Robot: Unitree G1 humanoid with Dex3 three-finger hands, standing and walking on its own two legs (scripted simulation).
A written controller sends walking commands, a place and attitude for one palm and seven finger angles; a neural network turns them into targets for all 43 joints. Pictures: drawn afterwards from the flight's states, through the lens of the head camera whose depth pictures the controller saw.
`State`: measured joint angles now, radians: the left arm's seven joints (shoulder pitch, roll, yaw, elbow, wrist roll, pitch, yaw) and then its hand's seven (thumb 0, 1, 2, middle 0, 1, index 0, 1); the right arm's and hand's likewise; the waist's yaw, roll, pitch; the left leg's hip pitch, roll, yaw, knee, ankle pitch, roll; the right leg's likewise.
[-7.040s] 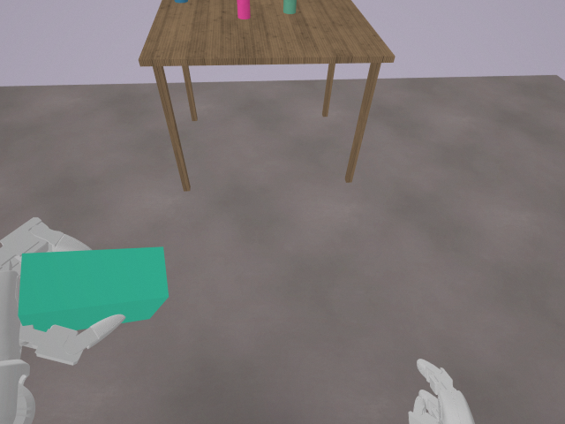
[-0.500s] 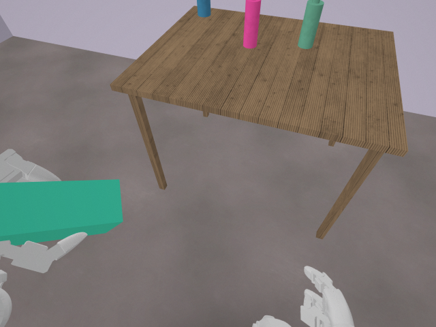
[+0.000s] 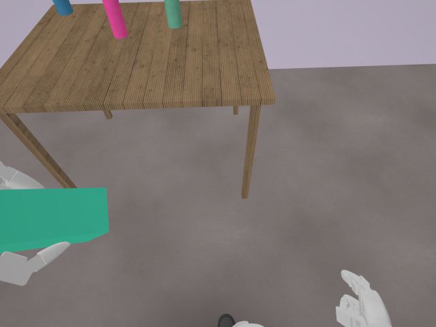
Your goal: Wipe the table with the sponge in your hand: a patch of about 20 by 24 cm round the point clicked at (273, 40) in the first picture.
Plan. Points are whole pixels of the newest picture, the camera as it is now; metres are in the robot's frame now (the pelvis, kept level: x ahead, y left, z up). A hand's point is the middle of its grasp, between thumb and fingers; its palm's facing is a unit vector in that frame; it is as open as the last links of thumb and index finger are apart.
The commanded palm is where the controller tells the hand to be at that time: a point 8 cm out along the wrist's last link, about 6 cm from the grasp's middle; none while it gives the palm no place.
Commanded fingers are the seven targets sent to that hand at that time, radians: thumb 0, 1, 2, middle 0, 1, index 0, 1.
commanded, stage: turn to face it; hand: left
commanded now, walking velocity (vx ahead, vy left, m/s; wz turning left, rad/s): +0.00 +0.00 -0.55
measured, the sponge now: (62, 219) +0.23 +0.21 +0.16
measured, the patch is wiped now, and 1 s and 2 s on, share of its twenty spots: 0.00 0.00 0.00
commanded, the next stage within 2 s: take the last steps up to it in 0.50 s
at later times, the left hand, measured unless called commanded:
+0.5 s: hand (172, 243) +0.20 +0.07 +0.17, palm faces +0.10 -0.83 -0.55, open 9.9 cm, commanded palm +0.14 +0.14 +0.18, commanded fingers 0.00 0.10 1.30 -1.20 -1.60 -1.20 -1.60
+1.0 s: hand out of the picture +0.11 +0.05 +0.18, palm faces +0.13 -0.88 -0.46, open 9.9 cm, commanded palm +0.08 +0.11 +0.18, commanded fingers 0.00 0.10 1.30 -1.20 -1.60 -1.20 -1.60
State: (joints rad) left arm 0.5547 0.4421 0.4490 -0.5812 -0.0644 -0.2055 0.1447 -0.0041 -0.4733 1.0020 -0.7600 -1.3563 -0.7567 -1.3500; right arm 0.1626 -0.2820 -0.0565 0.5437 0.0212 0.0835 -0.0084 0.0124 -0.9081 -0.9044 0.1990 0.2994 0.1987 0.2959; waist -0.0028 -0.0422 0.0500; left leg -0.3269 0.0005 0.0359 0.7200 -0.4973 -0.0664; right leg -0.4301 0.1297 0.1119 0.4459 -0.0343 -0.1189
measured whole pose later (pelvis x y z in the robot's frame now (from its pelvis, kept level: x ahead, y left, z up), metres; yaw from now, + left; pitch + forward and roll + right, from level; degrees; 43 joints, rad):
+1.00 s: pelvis -0.15 -0.11 +0.00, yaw -16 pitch -2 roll +2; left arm 0.48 0.38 0.32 -0.46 0.01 -0.21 0.12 0.00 -0.48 1.00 -0.76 -1.36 -0.76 -1.35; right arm 0.24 -0.21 -0.03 0.58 -0.01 -0.07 -0.03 0.01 -0.90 -0.90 0.20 0.30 0.20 0.30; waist 0.00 -0.02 0.00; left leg -0.17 0.02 0.12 0.45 -0.22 0.04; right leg -0.53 0.05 -0.05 1.02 -0.37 0.03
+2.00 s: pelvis +0.00 -0.12 -0.01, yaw -14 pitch +0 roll +0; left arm 0.44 0.40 0.39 -0.48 -0.02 -0.25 0.11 -0.01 -0.48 1.00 -0.76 -1.36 -0.76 -1.35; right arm 0.17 -0.16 0.00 0.67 0.00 -0.05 -0.03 0.01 -0.90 -0.90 0.21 0.30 0.21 0.30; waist 0.01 0.07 0.08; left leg -0.35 0.02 0.08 1.05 -0.47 0.01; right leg -0.34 -0.05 -0.23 0.65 -0.30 -0.08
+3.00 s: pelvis +0.22 -0.04 +0.01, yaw -14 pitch +0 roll +3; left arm 0.51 0.35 0.32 -0.56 0.00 -0.24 0.14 -0.01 -0.48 1.00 -0.76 -1.36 -0.76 -1.35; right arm 0.18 -0.28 -0.07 0.61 -0.01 -0.05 -0.05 0.01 -0.91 -0.90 0.20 0.30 0.20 0.30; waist 0.00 -0.04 0.13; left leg -0.45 0.09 0.10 0.71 -0.28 -0.02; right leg -0.21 -0.15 -0.18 0.52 -0.30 0.02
